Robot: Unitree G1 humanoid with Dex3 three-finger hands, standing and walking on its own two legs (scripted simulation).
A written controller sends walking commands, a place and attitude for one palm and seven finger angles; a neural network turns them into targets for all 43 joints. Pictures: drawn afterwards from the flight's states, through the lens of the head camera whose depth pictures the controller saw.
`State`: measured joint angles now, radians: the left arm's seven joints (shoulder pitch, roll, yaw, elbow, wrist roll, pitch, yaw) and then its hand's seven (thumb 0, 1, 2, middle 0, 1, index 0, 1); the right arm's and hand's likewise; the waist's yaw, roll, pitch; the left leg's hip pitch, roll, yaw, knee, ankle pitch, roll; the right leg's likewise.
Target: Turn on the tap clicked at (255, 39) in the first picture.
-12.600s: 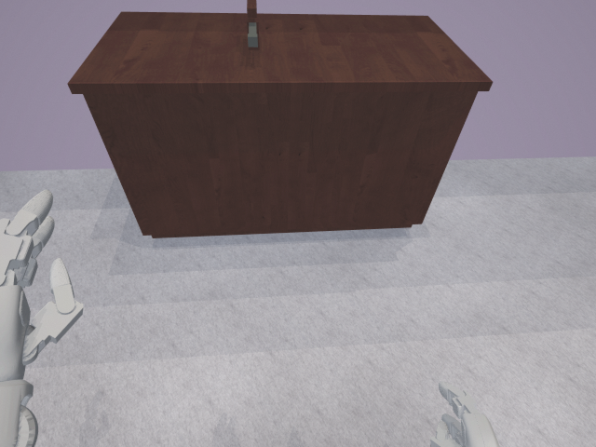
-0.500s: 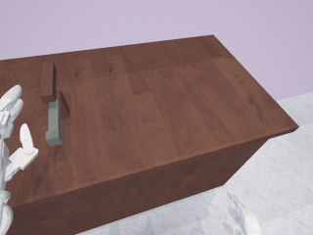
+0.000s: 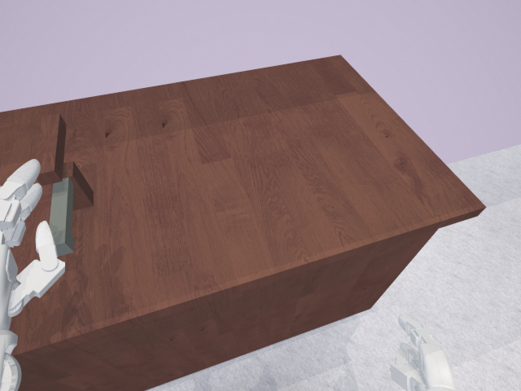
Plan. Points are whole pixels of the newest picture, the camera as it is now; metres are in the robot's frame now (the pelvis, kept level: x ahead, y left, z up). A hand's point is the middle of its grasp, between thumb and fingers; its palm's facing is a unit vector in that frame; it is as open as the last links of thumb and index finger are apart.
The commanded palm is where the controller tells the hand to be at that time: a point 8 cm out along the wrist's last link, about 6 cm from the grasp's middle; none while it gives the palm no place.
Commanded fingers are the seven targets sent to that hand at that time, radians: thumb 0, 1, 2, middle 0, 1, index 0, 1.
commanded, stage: come to a stop and stand still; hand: left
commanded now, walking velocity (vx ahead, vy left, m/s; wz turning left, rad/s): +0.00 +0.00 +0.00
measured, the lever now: (59, 243) +0.29 +0.31 +0.07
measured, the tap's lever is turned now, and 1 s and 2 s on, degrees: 0 0 0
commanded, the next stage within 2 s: look again from close up in 0.92 s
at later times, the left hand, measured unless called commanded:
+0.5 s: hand out of the picture +0.21 +0.31 +0.14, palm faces +0.32 -0.85 -0.41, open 7.5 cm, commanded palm +0.14 +0.34 +0.18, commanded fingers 0.00 0.90 0.90 -0.20 -0.30 -0.20 -0.30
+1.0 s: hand out of the picture +0.18 +0.31 +0.16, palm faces +0.37 -0.85 -0.37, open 7.5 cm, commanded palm +0.11 +0.35 +0.18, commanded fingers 0.00 0.90 0.90 -0.20 -0.30 -0.20 -0.30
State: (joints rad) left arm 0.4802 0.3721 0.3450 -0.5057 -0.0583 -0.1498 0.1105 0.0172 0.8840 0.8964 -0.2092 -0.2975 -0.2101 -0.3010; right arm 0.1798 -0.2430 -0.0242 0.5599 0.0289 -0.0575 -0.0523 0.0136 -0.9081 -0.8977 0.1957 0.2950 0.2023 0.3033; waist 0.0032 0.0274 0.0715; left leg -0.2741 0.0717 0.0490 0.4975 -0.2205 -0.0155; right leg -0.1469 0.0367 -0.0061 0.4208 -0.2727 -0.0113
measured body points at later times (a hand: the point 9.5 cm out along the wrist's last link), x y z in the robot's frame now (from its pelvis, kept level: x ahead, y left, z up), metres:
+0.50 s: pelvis -0.02 +0.06 +0.00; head +0.02 +0.09 +0.44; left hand +0.18 +0.35 +0.17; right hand +0.15 -0.18 -0.07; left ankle +0.03 +0.13 -0.74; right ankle -0.03 -0.11 -0.74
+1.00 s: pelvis -0.05 +0.07 +0.00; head -0.02 +0.09 +0.44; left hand +0.15 +0.35 +0.18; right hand +0.15 -0.14 -0.07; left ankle +0.03 +0.13 -0.74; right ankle -0.03 -0.11 -0.74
